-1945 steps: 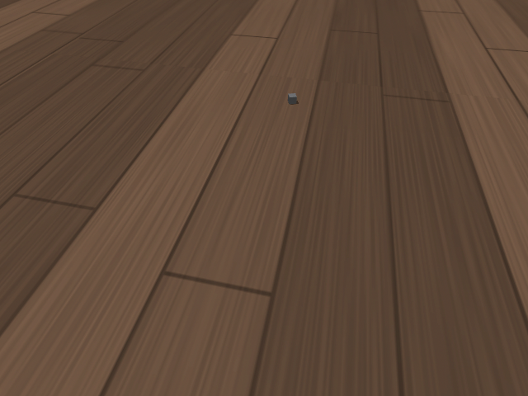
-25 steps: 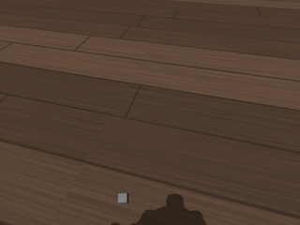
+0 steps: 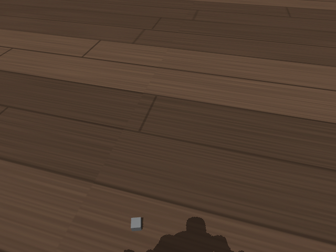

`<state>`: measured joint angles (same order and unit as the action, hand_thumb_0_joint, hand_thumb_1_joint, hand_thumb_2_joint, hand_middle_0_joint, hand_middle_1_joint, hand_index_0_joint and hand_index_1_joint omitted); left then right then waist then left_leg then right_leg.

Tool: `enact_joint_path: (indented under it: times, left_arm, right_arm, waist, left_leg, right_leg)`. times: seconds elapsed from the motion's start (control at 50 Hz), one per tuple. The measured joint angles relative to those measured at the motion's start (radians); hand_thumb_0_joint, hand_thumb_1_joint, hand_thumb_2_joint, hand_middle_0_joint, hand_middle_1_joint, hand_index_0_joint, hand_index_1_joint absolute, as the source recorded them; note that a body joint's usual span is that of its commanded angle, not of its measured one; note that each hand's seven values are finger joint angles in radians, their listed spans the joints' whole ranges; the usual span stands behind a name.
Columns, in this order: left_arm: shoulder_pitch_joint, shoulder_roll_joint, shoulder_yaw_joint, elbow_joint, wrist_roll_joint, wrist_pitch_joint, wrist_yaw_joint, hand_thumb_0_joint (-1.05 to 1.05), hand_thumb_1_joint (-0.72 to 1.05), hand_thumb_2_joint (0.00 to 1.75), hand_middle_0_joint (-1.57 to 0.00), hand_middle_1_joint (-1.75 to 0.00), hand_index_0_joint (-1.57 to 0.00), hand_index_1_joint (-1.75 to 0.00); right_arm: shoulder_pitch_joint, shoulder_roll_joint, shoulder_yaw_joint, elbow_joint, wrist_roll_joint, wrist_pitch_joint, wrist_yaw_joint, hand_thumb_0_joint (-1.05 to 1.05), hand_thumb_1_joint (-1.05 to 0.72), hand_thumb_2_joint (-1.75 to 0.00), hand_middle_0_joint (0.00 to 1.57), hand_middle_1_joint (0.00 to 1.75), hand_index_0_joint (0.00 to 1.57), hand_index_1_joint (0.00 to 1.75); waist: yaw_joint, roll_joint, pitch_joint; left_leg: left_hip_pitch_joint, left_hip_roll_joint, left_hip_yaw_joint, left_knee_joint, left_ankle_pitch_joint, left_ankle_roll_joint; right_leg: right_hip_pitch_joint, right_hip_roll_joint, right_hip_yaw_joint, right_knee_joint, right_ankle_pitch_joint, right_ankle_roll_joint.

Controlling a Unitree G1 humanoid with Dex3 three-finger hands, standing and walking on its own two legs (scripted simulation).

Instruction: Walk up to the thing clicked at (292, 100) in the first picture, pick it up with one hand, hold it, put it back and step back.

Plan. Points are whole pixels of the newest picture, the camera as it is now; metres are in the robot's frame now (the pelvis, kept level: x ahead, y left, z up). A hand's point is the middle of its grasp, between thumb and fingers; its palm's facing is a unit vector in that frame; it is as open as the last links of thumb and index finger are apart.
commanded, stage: stand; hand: left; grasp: from above
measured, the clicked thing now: (136, 224) +0.45 +0.21 -0.76
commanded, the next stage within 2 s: step back in 0.56 s
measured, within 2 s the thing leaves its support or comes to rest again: neither
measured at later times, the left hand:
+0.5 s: hand out of the picture +0.07 +0.25 -0.16, palm faces +0.00 -0.94 -0.34, open 7.4 cm
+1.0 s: hand out of the picture +0.09 +0.31 -0.18, palm faces -0.03 -0.93 -0.37, open 7.4 cm
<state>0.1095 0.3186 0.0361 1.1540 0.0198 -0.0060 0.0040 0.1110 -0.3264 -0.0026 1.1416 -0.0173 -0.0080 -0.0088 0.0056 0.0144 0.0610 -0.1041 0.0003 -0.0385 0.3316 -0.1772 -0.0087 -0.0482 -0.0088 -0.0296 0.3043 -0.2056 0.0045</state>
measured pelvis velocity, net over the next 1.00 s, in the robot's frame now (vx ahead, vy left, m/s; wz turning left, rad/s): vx -0.06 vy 0.05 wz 0.00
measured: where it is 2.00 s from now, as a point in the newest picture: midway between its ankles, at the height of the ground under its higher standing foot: outside the picture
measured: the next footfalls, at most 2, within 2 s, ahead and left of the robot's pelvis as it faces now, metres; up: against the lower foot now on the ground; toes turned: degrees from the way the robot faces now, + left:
right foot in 1.30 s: -0.12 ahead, -0.09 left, +0.00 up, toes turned -2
left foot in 1.64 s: -0.20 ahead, +0.16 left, +0.00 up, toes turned -3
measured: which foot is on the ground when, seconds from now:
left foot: down 0.00-1.00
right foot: down 0.00-0.86, up 0.88-1.00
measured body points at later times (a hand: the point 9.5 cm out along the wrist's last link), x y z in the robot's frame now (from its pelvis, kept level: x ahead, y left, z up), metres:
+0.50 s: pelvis +0.00 +0.00 +0.00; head +0.01 -0.01 +0.45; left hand +0.07 +0.29 -0.13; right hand +0.07 -0.30 -0.14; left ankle +0.00 +0.12 -0.75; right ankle -0.02 -0.12 -0.75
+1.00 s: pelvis -0.06 +0.05 -0.02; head +0.02 +0.08 +0.42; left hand +0.09 +0.36 -0.15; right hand +0.01 -0.27 -0.13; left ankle -0.04 +0.14 -0.75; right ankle -0.08 -0.10 -0.67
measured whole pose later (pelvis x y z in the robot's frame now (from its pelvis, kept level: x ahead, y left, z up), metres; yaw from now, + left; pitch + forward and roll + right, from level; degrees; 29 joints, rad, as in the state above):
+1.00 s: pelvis -0.06 +0.05 -0.02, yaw +0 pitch -2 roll -1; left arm 0.02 0.41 0.06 0.88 0.00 0.06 0.03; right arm 0.14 -0.35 -0.04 0.93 -0.02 0.03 0.00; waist -0.03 -0.05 0.21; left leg -0.28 -0.03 -0.01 0.61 -0.30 0.05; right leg -0.45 0.11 0.17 1.12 -0.55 -0.02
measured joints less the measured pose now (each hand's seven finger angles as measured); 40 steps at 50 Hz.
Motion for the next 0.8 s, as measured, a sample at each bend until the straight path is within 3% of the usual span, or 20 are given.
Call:
enact_joint_path:
  times: [0.56, 0.68, 0.76, 0.8]
  left_arm:
    - [0.003, 0.01, -0.01, -0.014, -0.002, -0.007, -0.006, 0.01, 0.9, 0.9, -0.2, -0.3, -0.2, -0.3]
    - [-0.022, 0.027, 0.018, -0.091, -0.021, 0.009, -0.002, 0.01, 0.9, 0.9, -0.21, -0.3, -0.21, -0.3]
    - [-0.034, 0.046, 0.026, -0.153, -0.003, 0.027, 0.004, 0.01, 0.9, 0.9, -0.21, -0.3, -0.21, -0.3]
    - [-0.041, 0.058, 0.026, -0.18, 0.004, 0.033, 0.006, 0.01, 0.9, 0.9, -0.21, -0.3, -0.21, -0.3]
  right_arm:
    - [0.008, -0.01, 0.008, -0.003, 0.003, -0.001, 0.006, 0.0, -0.9, -0.9, 0.2, 0.3, 0.21, 0.3]
    - [-0.034, -0.038, -0.015, -0.073, 0.024, 0.03, 0.017, 0.0, -0.9, -0.9, 0.2, 0.3, 0.21, 0.3]
    - [-0.031, -0.062, -0.037, -0.133, 0.021, 0.053, 0.023, 0.0, -0.9, -0.9, 0.2, 0.3, 0.21, 0.3]
    - [-0.016, -0.069, -0.044, -0.158, 0.022, 0.054, 0.026, 0.0, -0.9, -0.9, 0.2, 0.3, 0.21, 0.3]
  waist:
    - [-0.006, -0.002, -0.005]
    - [-0.018, 0.009, 0.065]
    - [-0.013, -0.014, 0.096]
    - [-0.018, -0.029, 0.098]
  left_leg:
    - [-0.002, 0.007, -0.002, -0.006, 0.0, -0.007]
    - [-0.138, 0.006, -0.012, 0.19, -0.034, 0.014]
    - [-0.234, -0.042, -0.014, 0.459, -0.243, 0.042]
    - [-0.232, -0.045, -0.002, 0.478, -0.261, 0.047]
  right_leg:
    - [-0.003, 0.007, -0.002, -0.005, 0.0, -0.006]
    - [-0.09, 0.011, -0.011, 0.102, -0.029, -0.014]
    - [-0.154, -0.021, 0.01, 0.192, -0.056, -0.007]
    - [-0.186, -0.038, 0.017, 0.235, -0.071, 0.004]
